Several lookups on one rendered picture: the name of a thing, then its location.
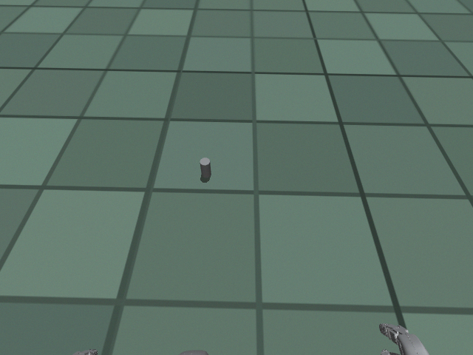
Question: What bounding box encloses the can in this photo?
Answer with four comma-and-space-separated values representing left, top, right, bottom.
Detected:
200, 158, 211, 178

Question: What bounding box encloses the right robot hand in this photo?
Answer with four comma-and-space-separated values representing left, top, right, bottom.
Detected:
379, 323, 429, 355

